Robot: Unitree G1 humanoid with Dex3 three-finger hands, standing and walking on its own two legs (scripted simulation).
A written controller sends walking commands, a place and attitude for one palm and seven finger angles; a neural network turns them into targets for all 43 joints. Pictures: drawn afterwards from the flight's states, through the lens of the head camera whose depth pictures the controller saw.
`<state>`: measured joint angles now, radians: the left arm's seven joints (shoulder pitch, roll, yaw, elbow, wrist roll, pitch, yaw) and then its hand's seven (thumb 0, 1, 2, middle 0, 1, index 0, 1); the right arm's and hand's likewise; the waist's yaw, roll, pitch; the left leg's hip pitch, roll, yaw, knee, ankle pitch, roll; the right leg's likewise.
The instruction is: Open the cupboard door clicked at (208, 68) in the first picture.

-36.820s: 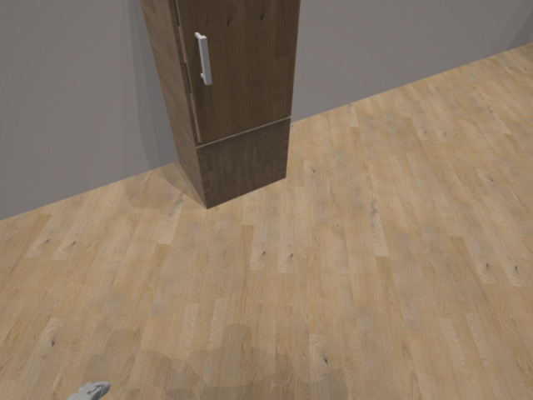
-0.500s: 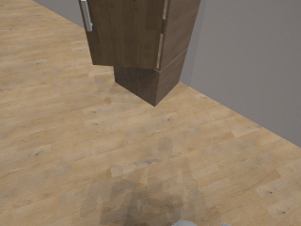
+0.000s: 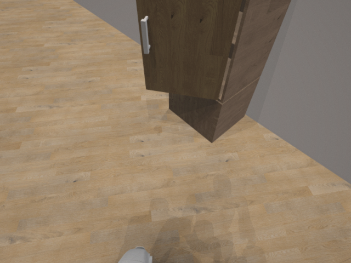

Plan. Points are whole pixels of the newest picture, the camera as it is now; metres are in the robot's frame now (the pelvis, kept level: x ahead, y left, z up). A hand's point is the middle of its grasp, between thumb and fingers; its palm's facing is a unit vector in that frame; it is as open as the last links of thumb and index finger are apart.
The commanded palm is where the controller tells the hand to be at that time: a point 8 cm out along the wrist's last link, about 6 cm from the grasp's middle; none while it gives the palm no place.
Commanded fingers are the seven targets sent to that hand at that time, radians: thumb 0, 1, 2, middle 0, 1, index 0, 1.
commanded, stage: take the last steps up to it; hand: left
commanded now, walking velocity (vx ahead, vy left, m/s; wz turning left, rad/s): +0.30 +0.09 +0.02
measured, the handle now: (146, 35) +1.00 +0.23 -0.01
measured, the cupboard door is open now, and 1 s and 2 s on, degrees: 36 36 36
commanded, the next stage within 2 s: come to a stop and stand still in 0.96 s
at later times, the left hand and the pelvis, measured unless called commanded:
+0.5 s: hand (110, 196) +0.30 +0.23 -0.16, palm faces -0.04 -0.98 -0.20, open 7.4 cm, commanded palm none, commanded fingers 0.00 0.90 0.90 -0.20 -0.30 -0.20 -0.30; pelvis +0.17 +0.05 -0.01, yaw -2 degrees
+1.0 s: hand (101, 204) +0.29 +0.26 -0.20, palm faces +0.07 -0.99 -0.14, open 7.4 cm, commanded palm none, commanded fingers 0.00 0.90 0.90 -0.20 -0.30 -0.20 -0.30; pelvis +0.35 +0.09 -0.02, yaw -2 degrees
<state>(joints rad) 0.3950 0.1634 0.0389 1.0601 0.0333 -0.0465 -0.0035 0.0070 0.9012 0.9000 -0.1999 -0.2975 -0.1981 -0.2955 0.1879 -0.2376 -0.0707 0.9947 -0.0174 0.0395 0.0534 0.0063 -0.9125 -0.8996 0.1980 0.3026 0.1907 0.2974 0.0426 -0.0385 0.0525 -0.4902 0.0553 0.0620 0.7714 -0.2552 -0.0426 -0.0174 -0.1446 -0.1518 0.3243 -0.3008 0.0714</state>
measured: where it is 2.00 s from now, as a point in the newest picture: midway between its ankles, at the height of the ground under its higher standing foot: (166, 225)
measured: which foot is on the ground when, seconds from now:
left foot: up 0.00-0.06, down 0.08-0.54, up 0.56-0.94, down 0.96-1.00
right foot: down 0.00-0.08, up 0.10-0.52, down 0.54-0.96, up 0.98-1.00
